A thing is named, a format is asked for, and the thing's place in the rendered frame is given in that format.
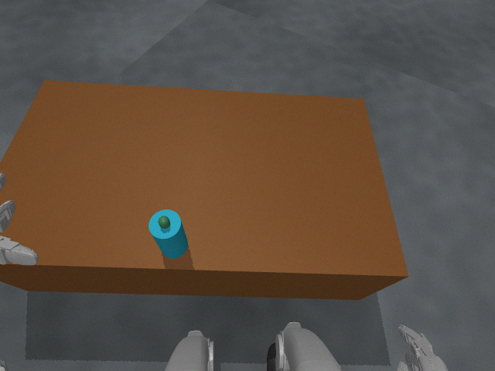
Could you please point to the bottle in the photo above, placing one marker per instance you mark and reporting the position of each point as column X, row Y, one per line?
column 167, row 230

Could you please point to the left robot hand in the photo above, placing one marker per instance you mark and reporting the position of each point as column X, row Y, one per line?
column 11, row 251

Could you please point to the right robot hand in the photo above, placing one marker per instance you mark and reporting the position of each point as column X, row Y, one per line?
column 424, row 359

